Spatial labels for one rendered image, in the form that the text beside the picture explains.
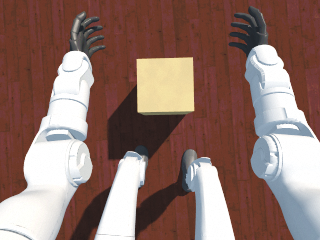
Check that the right robot shin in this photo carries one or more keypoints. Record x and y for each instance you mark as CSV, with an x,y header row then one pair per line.
x,y
201,160

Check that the robot right thigh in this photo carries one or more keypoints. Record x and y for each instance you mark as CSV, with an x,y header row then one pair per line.
x,y
212,221

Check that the right robot forearm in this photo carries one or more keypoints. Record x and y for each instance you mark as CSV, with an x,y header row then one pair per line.
x,y
272,95

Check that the robot left upper arm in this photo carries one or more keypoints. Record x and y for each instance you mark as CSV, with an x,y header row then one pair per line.
x,y
53,170

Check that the robot left hand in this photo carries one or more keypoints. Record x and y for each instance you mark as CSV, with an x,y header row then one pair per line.
x,y
78,40

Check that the left robot forearm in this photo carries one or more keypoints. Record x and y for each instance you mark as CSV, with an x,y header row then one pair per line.
x,y
69,102

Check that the robot right upper arm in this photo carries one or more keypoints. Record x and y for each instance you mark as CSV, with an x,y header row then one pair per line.
x,y
290,165

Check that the robot right hand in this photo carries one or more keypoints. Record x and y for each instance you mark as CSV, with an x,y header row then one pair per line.
x,y
257,30

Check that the carton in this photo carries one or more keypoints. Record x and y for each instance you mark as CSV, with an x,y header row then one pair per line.
x,y
165,86

